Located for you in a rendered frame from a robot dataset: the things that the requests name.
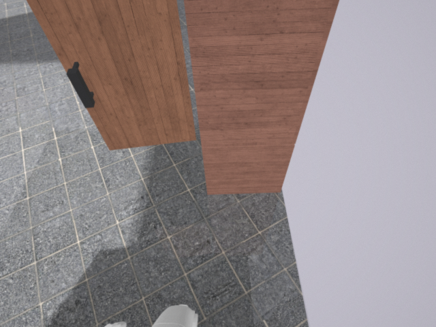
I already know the cupboard door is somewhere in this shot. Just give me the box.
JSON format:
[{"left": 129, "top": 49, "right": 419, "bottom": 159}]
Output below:
[{"left": 27, "top": 0, "right": 196, "bottom": 151}]

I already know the handle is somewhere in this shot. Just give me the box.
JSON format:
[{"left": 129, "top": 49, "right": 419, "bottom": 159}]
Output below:
[{"left": 67, "top": 62, "right": 95, "bottom": 108}]

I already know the robot left thigh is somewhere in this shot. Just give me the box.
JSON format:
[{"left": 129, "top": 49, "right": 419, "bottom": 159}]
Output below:
[{"left": 152, "top": 305, "right": 198, "bottom": 327}]

